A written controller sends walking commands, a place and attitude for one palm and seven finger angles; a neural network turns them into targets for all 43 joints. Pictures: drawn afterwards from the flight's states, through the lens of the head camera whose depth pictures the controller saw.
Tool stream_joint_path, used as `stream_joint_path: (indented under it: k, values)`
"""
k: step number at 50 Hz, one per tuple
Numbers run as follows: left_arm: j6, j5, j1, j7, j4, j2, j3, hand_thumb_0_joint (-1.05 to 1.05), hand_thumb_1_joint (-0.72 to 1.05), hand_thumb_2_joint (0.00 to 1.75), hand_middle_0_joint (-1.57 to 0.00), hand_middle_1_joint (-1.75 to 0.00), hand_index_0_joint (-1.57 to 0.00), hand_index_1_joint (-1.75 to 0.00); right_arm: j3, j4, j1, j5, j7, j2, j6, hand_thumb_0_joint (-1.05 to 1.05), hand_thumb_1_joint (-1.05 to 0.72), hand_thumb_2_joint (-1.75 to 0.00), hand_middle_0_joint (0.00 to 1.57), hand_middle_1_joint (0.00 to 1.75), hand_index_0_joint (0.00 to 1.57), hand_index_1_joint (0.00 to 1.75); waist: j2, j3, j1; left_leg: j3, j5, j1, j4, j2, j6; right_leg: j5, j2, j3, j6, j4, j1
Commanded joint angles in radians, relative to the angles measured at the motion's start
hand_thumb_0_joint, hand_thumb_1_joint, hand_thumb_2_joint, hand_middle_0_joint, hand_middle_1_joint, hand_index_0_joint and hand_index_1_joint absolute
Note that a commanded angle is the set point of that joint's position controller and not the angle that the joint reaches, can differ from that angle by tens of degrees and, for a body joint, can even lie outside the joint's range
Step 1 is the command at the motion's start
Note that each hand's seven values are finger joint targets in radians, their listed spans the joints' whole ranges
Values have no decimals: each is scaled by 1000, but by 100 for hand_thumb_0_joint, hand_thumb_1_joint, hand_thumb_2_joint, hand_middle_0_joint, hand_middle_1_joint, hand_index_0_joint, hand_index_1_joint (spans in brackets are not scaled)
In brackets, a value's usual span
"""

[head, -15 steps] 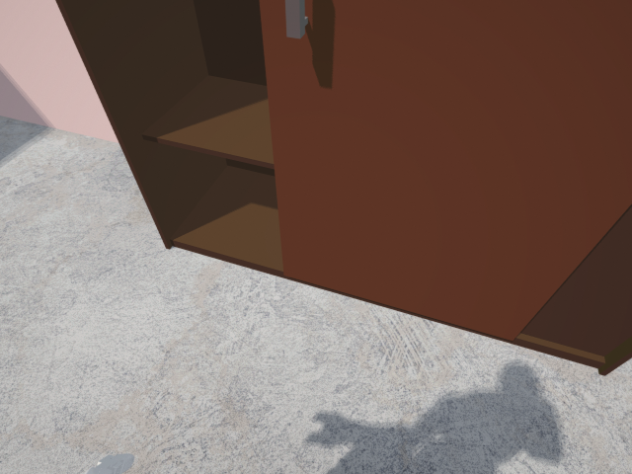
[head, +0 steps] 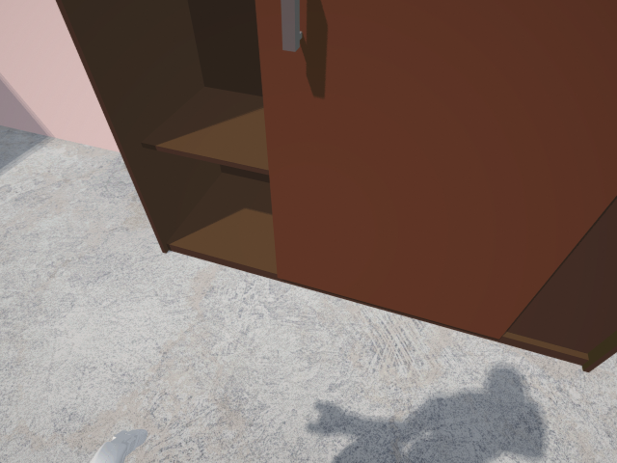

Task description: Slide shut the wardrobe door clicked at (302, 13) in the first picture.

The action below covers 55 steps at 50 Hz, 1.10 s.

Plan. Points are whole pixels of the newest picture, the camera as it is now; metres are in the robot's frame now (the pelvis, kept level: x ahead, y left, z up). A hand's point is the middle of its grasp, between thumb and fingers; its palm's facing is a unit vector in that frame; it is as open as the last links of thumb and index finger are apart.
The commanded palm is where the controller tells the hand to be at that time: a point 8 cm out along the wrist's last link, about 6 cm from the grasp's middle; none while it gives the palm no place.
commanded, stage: stand and wait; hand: right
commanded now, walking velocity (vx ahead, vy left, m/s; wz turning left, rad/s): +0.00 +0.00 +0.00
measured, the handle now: (294, 1) +0.85 +0.08 +0.26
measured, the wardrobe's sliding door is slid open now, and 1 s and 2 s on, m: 0.52 0.52 0.52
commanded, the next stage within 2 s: look at it before walking up in 0.52 s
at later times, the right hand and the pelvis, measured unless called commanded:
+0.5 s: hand out of the picture +0.05 -0.23 -0.15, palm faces -0.04 +0.94 -0.34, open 7.4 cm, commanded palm none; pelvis -0.02 +0.02 +0.00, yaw +0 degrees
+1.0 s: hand out of the picture +0.06 -0.23 -0.15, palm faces -0.04 +0.94 -0.33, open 7.4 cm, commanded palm none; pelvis -0.02 +0.02 +0.01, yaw +0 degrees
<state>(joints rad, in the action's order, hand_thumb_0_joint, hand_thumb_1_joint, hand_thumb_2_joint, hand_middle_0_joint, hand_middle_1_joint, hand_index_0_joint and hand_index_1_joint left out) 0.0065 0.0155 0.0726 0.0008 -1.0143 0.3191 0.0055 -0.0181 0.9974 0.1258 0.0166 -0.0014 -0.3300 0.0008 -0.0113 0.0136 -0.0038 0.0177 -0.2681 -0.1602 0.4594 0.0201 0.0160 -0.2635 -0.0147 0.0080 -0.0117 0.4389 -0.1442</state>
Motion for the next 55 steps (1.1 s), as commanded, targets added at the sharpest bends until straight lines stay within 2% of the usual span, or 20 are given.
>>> stream_joint_path:
  k: [1,10,19,26,29,33,45,51,55]
  values:
    - [27,-2,-39,15,58,213,-50,0,90,90,-20,-30,-20,-30,54,-56,-41,-3,17,-213,-24,0,-90,-90,20,30,20,30,9,-63,2,67,244,14,-69,96,-45,253,119,-90,-26,-73,13]
    - [25,-6,-18,15,16,215,-44,0,90,90,-20,-30,-20,-30,53,-21,-32,-6,16,-215,-28,0,-90,-90,20,30,20,30,5,-53,2,84,213,19,-105,99,-49,203,122,-94,-19,-94,14]
    - [24,-6,-2,13,-20,218,-41,0,90,90,-20,-30,-20,-30,51,11,-29,-7,13,-217,-29,0,-90,-90,20,30,20,30,3,-24,1,99,122,-1,-142,99,-48,129,123,-94,-14,-122,0]
    - [24,-6,9,12,-32,220,-39,0,90,90,-20,-30,-20,-30,51,16,-31,-6,14,-220,-30,0,-90,-90,20,30,20,30,-1,-21,3,108,101,-7,-154,99,-50,124,123,-98,-11,-125,-5]
    - [27,-5,11,12,-35,220,-38,0,90,90,-20,-30,-20,-30,51,18,-32,-7,14,-219,-31,0,-90,-90,20,30,20,30,6,-36,2,104,127,3,-148,97,-50,144,126,-99,-11,-129,3]
    - [27,-6,9,12,-35,219,-38,0,90,90,-20,-30,-20,-30,52,18,-35,-6,14,-218,-31,0,-90,-90,20,30,20,30,14,-24,2,103,125,-1,-151,96,-49,137,127,-99,-10,-133,-3]
    - [26,-7,13,12,-33,216,-39,0,90,90,-20,-30,-20,-30,53,13,-33,-5,14,-219,-34,0,-90,-90,20,30,20,30,-3,-31,2,104,152,7,-158,96,-48,160,128,-99,-9,-128,6]
    - [26,-7,6,12,-33,219,-37,0,90,90,-20,-30,-20,-30,51,17,-27,-5,14,-217,-33,0,-90,-90,20,30,20,30,21,-33,2,101,153,7,-162,97,-46,157,130,-97,-9,-134,15]
    - [26,-8,10,13,-33,218,-37,0,90,90,-20,-30,-20,-30,53,17,-26,-5,13,-218,-34,0,-90,-90,20,30,20,30,3,-34,3,98,166,12,-161,96,-46,169,132,-100,-9,-134,15]
